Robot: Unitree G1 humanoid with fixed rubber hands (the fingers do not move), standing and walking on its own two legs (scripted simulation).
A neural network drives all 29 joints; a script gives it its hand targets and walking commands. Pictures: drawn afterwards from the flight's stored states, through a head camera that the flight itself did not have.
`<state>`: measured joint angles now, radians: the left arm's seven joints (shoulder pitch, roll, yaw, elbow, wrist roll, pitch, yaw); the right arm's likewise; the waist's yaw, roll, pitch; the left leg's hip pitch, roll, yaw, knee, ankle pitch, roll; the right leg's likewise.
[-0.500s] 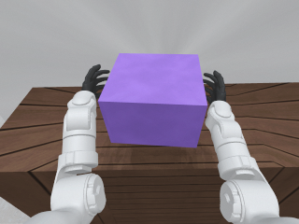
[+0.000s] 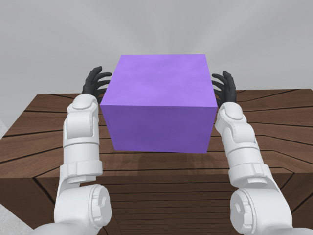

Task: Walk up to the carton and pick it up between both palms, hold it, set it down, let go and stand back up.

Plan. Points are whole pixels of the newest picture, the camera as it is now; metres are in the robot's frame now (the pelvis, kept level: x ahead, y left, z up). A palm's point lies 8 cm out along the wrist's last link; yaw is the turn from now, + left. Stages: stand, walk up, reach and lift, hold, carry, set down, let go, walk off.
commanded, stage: hold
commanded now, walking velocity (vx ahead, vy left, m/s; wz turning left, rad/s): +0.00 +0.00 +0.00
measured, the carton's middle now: (161, 100) +0.42 -0.01 +0.15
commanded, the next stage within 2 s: none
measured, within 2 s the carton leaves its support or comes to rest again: neither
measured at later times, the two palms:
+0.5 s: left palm (92, 94) +0.38 +0.17 +0.21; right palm (223, 96) +0.39 -0.17 +0.18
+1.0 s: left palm (87, 98) +0.37 +0.18 +0.20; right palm (221, 98) +0.38 -0.16 +0.18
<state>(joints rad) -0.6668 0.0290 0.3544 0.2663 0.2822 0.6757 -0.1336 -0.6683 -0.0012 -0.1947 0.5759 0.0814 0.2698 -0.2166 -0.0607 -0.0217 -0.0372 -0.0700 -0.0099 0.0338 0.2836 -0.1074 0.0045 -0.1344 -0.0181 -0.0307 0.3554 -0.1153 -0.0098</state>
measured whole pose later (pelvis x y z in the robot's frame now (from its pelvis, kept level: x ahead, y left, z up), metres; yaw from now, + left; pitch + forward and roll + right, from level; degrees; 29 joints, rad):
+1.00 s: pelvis +0.01 +0.00 +0.00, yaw +0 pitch -6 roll +1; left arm -0.62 0.02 0.35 0.11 0.30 0.72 -0.14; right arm -0.68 0.00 -0.16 0.50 0.08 0.30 -0.20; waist -0.06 -0.02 0.00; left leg -0.06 -0.01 0.03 0.28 -0.12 0.00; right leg -0.12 -0.02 -0.03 0.35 -0.12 -0.01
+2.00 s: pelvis +0.02 +0.00 +0.00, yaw +0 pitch -6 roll +1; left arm -0.61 0.01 0.34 0.08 0.33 0.74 -0.14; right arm -0.67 0.00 -0.16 0.50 0.06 0.29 -0.18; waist -0.06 -0.02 0.01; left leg -0.05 -0.01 0.03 0.27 -0.12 0.00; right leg -0.11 -0.02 -0.03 0.34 -0.13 -0.01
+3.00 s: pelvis +0.06 +0.01 +0.00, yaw +0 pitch -3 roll +0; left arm -0.56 0.00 0.37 0.24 0.35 0.39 -0.17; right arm -0.61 0.02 -0.18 0.59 -0.06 -0.07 -0.18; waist -0.06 -0.06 0.05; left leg -0.04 -0.01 0.03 0.29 -0.19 0.01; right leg -0.09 -0.02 -0.04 0.33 -0.17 0.00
